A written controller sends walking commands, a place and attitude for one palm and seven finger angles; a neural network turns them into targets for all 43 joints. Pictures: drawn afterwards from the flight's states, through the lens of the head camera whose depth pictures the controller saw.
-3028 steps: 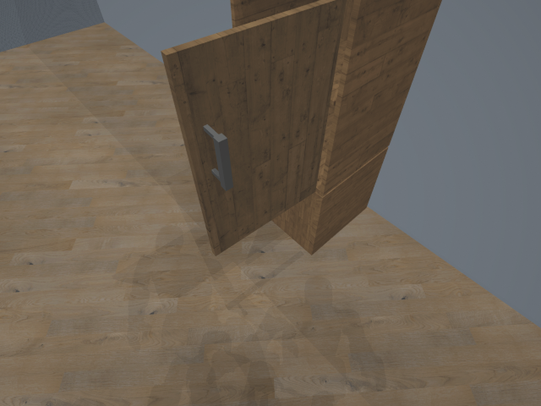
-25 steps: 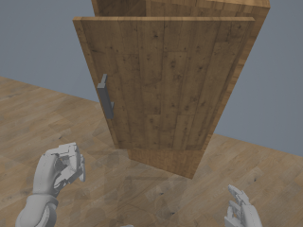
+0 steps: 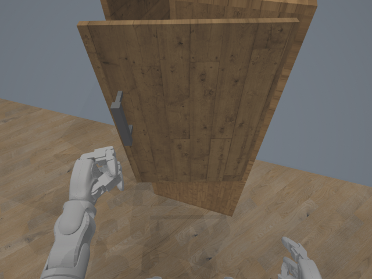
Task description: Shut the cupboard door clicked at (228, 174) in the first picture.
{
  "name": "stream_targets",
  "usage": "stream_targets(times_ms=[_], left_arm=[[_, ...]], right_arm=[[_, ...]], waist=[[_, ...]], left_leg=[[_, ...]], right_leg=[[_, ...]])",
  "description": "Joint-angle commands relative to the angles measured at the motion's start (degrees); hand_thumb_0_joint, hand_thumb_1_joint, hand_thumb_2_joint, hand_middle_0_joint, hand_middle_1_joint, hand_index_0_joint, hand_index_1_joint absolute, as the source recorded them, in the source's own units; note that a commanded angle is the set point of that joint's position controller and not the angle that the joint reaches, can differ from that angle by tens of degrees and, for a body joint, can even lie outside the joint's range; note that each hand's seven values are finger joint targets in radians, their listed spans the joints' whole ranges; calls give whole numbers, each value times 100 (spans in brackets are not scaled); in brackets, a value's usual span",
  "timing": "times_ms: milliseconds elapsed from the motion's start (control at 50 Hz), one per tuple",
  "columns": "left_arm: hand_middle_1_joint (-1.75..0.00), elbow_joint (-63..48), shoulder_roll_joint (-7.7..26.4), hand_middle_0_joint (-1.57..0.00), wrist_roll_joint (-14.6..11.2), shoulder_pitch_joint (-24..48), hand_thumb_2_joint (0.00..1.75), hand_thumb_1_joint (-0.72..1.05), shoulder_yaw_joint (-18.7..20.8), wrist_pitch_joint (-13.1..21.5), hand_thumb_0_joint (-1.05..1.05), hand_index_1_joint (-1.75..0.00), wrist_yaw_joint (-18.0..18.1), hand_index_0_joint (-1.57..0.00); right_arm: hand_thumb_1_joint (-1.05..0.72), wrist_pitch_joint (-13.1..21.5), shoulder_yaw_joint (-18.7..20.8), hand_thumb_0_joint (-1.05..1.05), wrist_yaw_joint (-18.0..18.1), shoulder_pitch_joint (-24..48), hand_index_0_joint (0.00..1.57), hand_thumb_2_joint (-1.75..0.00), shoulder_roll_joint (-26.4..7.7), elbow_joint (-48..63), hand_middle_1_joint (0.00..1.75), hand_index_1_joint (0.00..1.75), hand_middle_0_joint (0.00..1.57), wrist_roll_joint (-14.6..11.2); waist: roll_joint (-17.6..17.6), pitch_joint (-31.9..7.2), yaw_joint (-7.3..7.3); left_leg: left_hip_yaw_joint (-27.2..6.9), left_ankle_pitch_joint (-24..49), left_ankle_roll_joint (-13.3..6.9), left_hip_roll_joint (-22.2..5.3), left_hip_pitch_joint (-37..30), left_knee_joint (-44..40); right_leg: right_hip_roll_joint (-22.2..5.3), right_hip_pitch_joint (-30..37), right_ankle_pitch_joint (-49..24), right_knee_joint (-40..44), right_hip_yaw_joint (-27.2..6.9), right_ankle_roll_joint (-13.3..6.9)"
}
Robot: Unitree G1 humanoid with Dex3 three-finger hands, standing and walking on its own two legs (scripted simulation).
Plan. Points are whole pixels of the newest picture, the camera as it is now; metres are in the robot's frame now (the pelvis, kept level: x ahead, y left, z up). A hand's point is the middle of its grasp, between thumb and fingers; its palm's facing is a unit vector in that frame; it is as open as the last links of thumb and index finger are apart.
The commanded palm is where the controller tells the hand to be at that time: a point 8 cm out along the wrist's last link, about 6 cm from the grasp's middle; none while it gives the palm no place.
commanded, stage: bring the fist close to the handle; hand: left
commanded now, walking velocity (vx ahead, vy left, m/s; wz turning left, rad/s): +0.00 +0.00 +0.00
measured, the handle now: (124, 119) +0.46 +0.18 +0.08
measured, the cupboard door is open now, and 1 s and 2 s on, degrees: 18 18 2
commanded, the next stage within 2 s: push the door shut along its arc in 0.80 s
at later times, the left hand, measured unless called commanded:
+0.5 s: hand (136, 149) +0.37 +0.13 +0.08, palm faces +0.04 -1.00 -0.01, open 3.1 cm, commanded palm +0.33 +0.19 +0.08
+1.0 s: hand (130, 147) +0.38 +0.15 +0.07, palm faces +0.04 -1.00 +0.00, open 3.1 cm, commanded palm +0.36 +0.20 +0.08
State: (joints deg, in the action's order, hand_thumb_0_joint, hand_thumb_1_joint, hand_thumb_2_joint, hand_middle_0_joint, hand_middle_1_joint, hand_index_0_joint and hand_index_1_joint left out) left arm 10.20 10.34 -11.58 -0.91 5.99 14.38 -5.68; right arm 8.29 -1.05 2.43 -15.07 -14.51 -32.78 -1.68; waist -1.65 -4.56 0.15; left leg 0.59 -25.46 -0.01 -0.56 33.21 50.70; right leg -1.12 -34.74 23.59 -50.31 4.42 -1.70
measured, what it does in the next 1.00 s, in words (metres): stands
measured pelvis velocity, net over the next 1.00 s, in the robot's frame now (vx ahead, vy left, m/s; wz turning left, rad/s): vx -0.01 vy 0.01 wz -0.02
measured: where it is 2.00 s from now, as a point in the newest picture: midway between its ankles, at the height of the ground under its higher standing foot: outside the picture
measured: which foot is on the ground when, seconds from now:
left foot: down 0.00-1.00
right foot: down 0.00-1.00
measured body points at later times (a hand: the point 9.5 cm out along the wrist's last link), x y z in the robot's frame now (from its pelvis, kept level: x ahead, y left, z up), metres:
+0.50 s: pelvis +0.00 +0.00 +0.00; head +0.04 -0.01 +0.45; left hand +0.36 +0.18 +0.08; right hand +0.12 -0.25 -0.11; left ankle +0.00 +0.12 -0.69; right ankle +0.02 -0.10 -0.69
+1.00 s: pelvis -0.01 +0.01 +0.00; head +0.04 +0.00 +0.45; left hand +0.37 +0.20 +0.08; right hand +0.12 -0.25 -0.10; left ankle +0.00 +0.12 -0.69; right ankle +0.02 -0.10 -0.69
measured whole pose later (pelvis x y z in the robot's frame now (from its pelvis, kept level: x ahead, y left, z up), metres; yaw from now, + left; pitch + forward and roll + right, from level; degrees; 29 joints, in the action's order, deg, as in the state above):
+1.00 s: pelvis -0.01 +0.01 +0.00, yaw -1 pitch +10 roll +0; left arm 34.2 10.3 -9.3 19.9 8.5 19.4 -3.3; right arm 3.4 -0.3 1.6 -15.6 -14.4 -35.1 -1.6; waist -1.0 -4.4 1.6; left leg 1.8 -24.1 -0.5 -0.7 34.7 49.2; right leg -0.9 -36.7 21.7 -48.8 3.2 -1.3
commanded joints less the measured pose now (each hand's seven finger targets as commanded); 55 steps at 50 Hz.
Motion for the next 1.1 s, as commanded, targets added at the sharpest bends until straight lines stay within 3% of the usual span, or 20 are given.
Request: stream_targets(times_ms=[0, 100, 120, 160, 220, 360, 380, 420, 480, 520, 560, 640, 680, 740, 780, 900, 920, 960, 1020, 1080], left_arm=[[-150, -1105, 639, -130, 7, 1562, 90, 90, 255, 469, 0, -150, 152, -130], [-150, -604, 701, -130, 65, 2101, 90, 90, 348, 520, 0, -150, 300, -130], [-150, -553, 818, -130, 90, 2087, 90, 90, 470, 546, 0, -150, 322, -130], [-150, -420, 653, -130, 84, 2347, 90, 90, 302, 555, 0, -150, 315, -130], [-150, -96, 728, -130, 113, 2697, 90, 90, 372, 598, 0, -150, 316, -130], [-150, 384, 454, -130, 182, 3388, 90, 90, 129, 711, 0, -150, 392, -130], [-150, 522, 426, -130, 187, 3412, 90, 90, 137, 706, 0, -150, 419, -130], [-150, 656, 724, -130, 219, 3337, 90, 90, 430, 733, 0, -150, 480, -130], [-150, 534, 559, -130, 228, 3072, 90, 90, 356, 785, 0, -150, 493, -130], [-150, 640, 794, -130, 235, 3034, 90, 90, 544, 790, 0, -150, 521, -130], [-150, 634, 771, -130, 215, 3231, 90, 90, 528, 834, 0, -150, 522, -130], [-150, 640, 862, -130, 221, 3657, 90, 90, 529, 929, 0, -150, 483, -130], [-150, 591, 656, -130, 199, 3784, 90, 90, 326, 993, 0, -150, 411, -130], [-150, 836, 749, -130, 153, 3748, 90, 90, 411, 984, 0, -150, 335, -130], [-150, 938, 636, -130, 139, 3854, 90, 90, 322, 953, 0, -150, 288, -130], [-150, 1048, 808, -130, 138, 3802, 90, 90, 493, 894, 0, -150, 268, -130], [-150, 1104, 938, -130, 175, 3969, 90, 90, 536, 911, 0, -150, 256, -130], [-150, 1117, 768, -130, 224, 4501, 90, 90, 301, 953, 0, -150, 203, -130], [-150, 1403, 1007, -130, 219, 4866, 90, 90, 475, 985, 0, -150, 143, -130], [-150, 1675, 910, -130, 196, 4971, 90, 90, 425, 980, 0, -150, 47, -130]], right_arm=[[-90, 277, 250, 0, 26, 273, 20, -90, -618, 797, 30, 30, 20, 15], [-90, 168, 261, 0, 4, 238, 20, -90, -625, 699, 30, 30, 20, 17], [-90, 138, 275, 0, 10, 207, 20, -90, -645, 695, 30, 30, 20, 33], [-90, 104, 259, 0, -10, 215, 20, -90, -620, 678, 30, 30, 20, 25], [-90, 45, 272, 0, 1, 135, 20, -90, -656, 603, 30, 30, 20, 25], [-90, -21, 314, 0, -47, 1, 20, -90, -650, 499, 30, 30, 20, 31], [-90, -34, 321, 0, -58, -12, 20, -90, -644, 484, 30, 30, 20, 35], [-90, -85, 339, 0, -58, -60, 20, -90, -694, 475, 30, 30, 20, 48], [-90, -141, 335, 0, -104, -8, 20, -90, -631, 586, 30, 30, 20, 48], [-90, -197, 334, 0, -94, -40, 20, -90, -672, 577, 30, 30, 20, 52], [-90, -223, 327, 0, -90, -10, 20, -90, -655, 573, 30, 30, 20, 49], [-90, -243, 320, 0, -47, 30, 20, -90, -661, 503, 30, 30, 20, 35], [-90, -200, 328, 0, -48, 28, 20, -90, -647, 490, 30, 30, 20, 35], [-90, -195, 333, 0, -32, -25, 20, -90, -682, 436, 30, 30, 20, 27], [-90, -188, 337, 0, -34, -32, 20, -90, -687, 427, 30, 30, 20, 19], [-90, -217, 337, 0, -35, -47, 20, -90, -707, 473, 30, 30, 20, 15], [-90, -234, 328, 0, -18, -90, 20, -90, -735, 449, 30, 30, 20, 17], [-90, -235, 325, 0, -19, -100, 20, -90, -704, 391, 30, 30, 20, 18], [-90, -246, 339, 0, 14, -192, 20, -90, -752, 331, 30, 30, 20, 20], [-90, -251, 341, 0, -15, -247, 20, -90, -739, 297, 30, 30, 20, 15]], waist=[[93, -1385, 56], [342, -1336, 93], [293, -1424, 23], [257, -1451, 104], [283, -1401, 115], [189, -1660, 191], [184, -1653, 172], [398, -1672, 110], [243, -1811, 10], [478, -1697, 28], [576, -1563, 80], [343, -1491, 194], [108, -1642, 201], [296, -1670, 218], [224, -1595, 227], [329, -1674, 170], [312, -1652, 211], [89, -1666, 335], [135, -1817, 348], [36, -1951, 334]], left_leg=[[-55, 1346, -84, 133, -381, -769], [-20, 1251, -92, 129, -296, -787], [-9, 1352, -92, 130, -291, -789], [18, 1326, -96, 138, -307, -787], [0, 1340, -91, 125, -278, -798], [-28, 1554, -75, 100, -457, -761], [-4, 1493, -71, 108, -416, -754], [-11, 1526, -86, 106, -339, -785], [79, 1655, -77, 125, -375, -843], [60, 1569, -97, 111, -253, -858], [96, 1355, -106, 127, -164, -893], [97, 1157, -125, 118, -233, -880], [77, 1139, -105, 123, -343, -859], [38, 1173, -110, 113, -292, -845], [18, 1162, -100, 117, -301, -858], [25, 1264, -104, 118, -282, -857], [-8, 1263, -108, 103, -271, -849], [-40, 1284, -93, 88, -373, -801], [-80, 1324, -94, 89, -374, -741], [-108, 1587, -62, 80, -490, -708]], right_leg=[[49, 1005, -1434, 756, -303, 81], [46, 1038, -1382, 823, -359, 100], [48, 1148, -1494, 801, -374, 87], [32, 1135, -1537, 828, -396, 104], [48, 1107, -1572, 819, -385, 92], [66, 982, -1821, 720, -328, 64], [61, 973, -1779, 739, -341, 76], [74, 1095, -1810, 747, -344, 71], [58, 1287, -2023, 741, -369, 65], [76, 1309, -1928, 780, -376, 76], [45, 1299, -1739, 889, -442, 109], [56, 1138, -1480, 955, -482, 102], [63, 1066, -1460, 898, -447, 82], [70, 1096, -1502, 883, -433, 86], [75, 997, -1488, 871, -398, 73], [78, 1085, -1604, 843, -389, 72], [91, 1025, -1587, 809, -372, 67], [88, 820, -1612, 739, -350, 61], [104, 810, -1635, 677, -356, 51], [113, 763, -1864, 589, -304, 23]])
